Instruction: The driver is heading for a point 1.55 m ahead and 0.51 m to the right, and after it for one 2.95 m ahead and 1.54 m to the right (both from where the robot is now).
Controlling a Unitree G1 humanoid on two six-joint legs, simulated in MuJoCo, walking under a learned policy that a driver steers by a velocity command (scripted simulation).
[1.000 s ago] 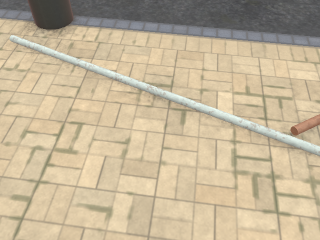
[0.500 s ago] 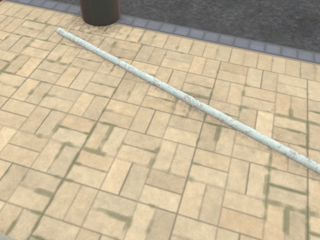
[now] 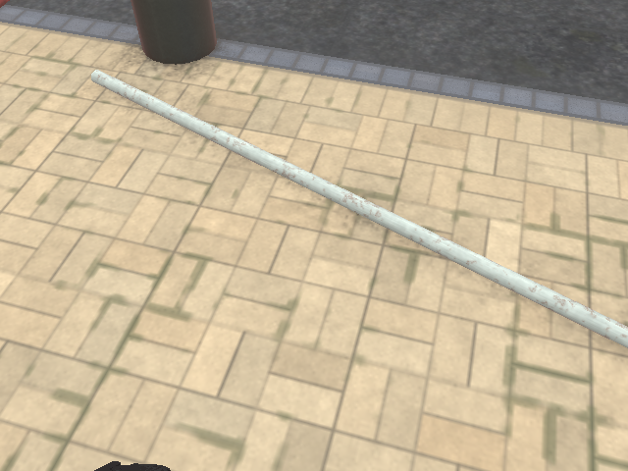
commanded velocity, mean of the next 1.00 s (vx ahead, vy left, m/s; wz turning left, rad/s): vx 0.23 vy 0.00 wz -0.02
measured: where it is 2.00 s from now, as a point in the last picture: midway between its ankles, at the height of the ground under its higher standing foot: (361, 372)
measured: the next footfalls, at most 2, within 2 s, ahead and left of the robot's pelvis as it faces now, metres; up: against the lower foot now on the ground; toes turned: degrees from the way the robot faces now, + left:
left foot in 0.94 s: +0.17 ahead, +0.17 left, +0.00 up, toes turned +2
right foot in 1.56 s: +0.57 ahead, -0.07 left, -0.17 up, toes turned -37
